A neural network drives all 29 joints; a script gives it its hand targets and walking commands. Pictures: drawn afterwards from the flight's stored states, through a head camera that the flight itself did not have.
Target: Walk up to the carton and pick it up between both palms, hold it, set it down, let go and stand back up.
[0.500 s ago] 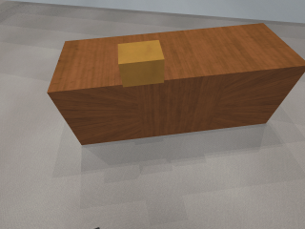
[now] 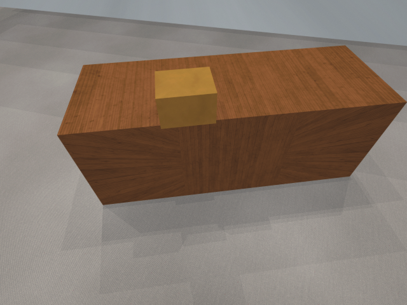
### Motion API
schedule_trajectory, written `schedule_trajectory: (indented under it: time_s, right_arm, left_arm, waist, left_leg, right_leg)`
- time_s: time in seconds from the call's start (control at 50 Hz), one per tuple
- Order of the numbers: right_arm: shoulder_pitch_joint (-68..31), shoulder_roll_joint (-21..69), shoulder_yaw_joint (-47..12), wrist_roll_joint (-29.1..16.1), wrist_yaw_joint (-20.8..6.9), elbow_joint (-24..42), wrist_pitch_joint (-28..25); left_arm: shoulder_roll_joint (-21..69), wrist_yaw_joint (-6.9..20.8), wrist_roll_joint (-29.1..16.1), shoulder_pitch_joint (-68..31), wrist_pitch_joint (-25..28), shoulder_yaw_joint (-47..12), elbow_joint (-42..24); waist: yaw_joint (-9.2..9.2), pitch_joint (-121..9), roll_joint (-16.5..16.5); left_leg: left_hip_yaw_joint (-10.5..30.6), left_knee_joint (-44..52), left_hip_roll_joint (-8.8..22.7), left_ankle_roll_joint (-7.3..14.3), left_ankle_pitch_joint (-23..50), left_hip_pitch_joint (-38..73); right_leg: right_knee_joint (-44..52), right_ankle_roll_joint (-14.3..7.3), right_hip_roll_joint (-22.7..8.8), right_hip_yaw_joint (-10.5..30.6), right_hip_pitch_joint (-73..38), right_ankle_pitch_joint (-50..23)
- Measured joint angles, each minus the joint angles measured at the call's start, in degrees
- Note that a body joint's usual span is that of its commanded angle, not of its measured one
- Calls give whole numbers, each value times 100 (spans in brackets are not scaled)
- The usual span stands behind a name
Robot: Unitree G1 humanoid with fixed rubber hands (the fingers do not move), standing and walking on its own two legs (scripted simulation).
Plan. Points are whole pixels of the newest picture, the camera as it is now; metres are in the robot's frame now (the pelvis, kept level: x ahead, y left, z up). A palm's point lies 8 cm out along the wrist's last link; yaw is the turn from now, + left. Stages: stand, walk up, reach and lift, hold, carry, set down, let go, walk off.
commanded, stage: stand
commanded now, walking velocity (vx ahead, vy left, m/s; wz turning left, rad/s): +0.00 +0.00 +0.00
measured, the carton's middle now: (185, 97) +0.87 +0.12 -0.13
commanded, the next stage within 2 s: walk up in 0.66 s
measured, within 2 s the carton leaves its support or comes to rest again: neither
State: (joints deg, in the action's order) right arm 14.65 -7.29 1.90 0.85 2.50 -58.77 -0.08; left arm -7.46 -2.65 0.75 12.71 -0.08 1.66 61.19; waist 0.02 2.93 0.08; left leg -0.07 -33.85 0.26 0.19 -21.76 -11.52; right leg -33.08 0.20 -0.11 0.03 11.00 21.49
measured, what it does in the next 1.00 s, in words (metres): stands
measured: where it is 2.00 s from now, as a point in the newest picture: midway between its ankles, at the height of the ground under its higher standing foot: (191, 252)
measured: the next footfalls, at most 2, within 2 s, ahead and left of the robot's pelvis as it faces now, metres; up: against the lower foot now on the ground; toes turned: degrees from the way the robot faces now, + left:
left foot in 1.10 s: +0.13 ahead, +0.17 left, +0.00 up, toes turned +8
right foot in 1.54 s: +0.52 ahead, -0.04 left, +0.00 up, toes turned -6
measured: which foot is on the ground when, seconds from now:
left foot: down 0.00-0.90, up 0.92-1.00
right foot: down 0.00-1.00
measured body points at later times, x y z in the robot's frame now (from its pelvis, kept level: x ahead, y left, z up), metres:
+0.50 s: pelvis +0.02 +0.00 +0.01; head +0.03 +0.00 +0.46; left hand +0.00 +0.20 -0.16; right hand -0.01 -0.20 -0.16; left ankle -0.04 +0.12 -0.73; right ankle -0.04 -0.12 -0.73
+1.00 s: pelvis +0.04 +0.02 +0.00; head +0.05 +0.03 +0.45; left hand -0.01 +0.22 -0.17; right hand +0.04 -0.20 -0.16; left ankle -0.02 +0.12 -0.69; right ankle -0.04 -0.12 -0.73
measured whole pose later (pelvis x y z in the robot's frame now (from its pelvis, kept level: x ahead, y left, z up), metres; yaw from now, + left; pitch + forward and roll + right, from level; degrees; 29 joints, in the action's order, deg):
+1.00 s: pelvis +0.04 +0.02 +0.00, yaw +3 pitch -2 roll -1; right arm 17.0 -7.0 2.4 2.0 -0.1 -66.7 0.8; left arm -5.4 -2.1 2.2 19.2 2.6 3.1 66.0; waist -2.9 2.6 0.7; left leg -2.8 -51.4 2.0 1.3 -27.5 -16.9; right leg -27.5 0.7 -1.5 -3.1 2.5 23.5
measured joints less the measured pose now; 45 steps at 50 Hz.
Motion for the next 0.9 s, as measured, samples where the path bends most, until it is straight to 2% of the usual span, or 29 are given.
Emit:
schedule_trajectory:
  time_s: [0.36,0.86,0.9]
  right_arm:
    - [73,195,-37,1,50,-832,1]
    - [68,248,-77,-15,74,-1032,-25]
    - [182,216,-39,-70,1,-981,3]
  left_arm:
    - [213,-37,0,183,-48,7,682]
    - [283,-75,-12,266,0,-38,810]
    - [277,-8,3,323,3,-2,728]
  waist:
    - [-4,130,-13]
    - [6,110,-13]
    - [26,23,36]
  left_leg:
    - [-37,447,-23,14,60,601]
    - [-48,785,-30,17,171,817]
    - [46,384,-37,112,-376,618]
  right_leg:
    - [415,27,-25,34,-576,-51]
    - [752,36,-33,41,-789,-165]
    - [613,-12,-38,-70,-744,114]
